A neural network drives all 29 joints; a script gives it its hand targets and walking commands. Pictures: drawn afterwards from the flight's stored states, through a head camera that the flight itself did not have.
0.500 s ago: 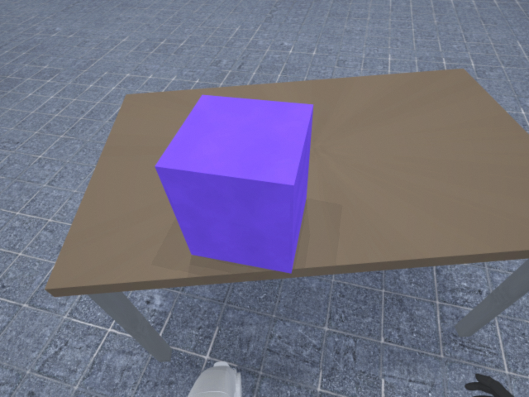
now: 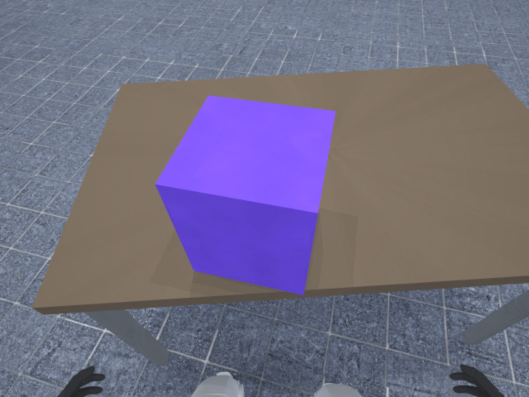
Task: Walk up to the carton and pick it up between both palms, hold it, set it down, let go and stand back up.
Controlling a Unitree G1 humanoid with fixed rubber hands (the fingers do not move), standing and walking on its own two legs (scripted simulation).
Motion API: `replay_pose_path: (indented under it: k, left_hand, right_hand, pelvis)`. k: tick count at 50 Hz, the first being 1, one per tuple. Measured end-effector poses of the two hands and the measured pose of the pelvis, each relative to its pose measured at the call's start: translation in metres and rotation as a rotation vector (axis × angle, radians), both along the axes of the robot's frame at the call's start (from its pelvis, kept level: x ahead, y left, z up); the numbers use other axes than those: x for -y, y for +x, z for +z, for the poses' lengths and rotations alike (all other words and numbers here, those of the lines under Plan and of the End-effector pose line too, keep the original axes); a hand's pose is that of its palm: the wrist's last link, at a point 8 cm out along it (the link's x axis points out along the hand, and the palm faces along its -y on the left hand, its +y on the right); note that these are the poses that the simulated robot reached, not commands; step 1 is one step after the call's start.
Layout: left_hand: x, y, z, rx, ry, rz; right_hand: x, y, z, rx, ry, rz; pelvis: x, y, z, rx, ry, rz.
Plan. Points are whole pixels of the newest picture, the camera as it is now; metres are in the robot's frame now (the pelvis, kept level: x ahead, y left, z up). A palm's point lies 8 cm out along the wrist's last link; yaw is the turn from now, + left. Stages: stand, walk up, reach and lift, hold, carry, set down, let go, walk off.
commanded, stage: walk up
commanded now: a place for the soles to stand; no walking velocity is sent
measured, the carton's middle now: (257, 198) +0.42 +0.03 +0.04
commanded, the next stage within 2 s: stand in 0.72 s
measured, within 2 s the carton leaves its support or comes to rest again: neither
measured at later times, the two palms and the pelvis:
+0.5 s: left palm out of the picture +0.13 +0.32 -0.07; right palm out of the picture +0.12 -0.31 -0.09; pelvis +0.00 +0.00 +0.00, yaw +0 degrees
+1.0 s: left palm (62, 393) +0.14 +0.32 -0.07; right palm out of the picture +0.13 -0.30 -0.08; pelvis +0.02 +0.01 +0.01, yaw +0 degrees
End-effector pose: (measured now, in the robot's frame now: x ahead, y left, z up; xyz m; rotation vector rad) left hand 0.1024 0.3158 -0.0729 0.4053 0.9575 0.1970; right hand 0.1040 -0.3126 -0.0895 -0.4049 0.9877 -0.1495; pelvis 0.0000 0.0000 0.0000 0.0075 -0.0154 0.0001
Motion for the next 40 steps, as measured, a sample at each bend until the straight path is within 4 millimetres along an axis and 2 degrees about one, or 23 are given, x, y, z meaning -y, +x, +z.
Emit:
replay_pose_path:
  k: [6, 11, 27, 40]
  left_hand:
    - [0.002, 0.022, 0.006, 0.052, -0.001, -0.014]
    - [0.002, 0.032, 0.009, 0.079, -0.003, -0.02]
    - [-0.002, 0.028, 0.004, 0.062, -0.013, -0.003]
    - [-0.005, 0.039, 0.007, 0.067, -0.019, 0.002]
  right_hand:
    - [-0.001, 0.009, 0.001, 0.016, 0.002, 0.0]
    - [-0.001, 0.013, 0.002, 0.024, 0.001, -0.002]
    - [-0.003, 0.015, 0.004, 0.023, -0.001, -0.01]
    - [-0.008, 0.025, 0.009, 0.026, 0.002, -0.015]
  pelvis:
    - [0.0, 0.001, 0.001, -0.001, 0.0, 0.0]
    - [-0.001, 0.001, 0.001, -0.002, -0.001, 0.0]
    - [-0.004, 0.003, 0.002, -0.003, -0.006, 0.0]
    - [-0.008, 0.013, 0.005, -0.012, -0.011, 0.0]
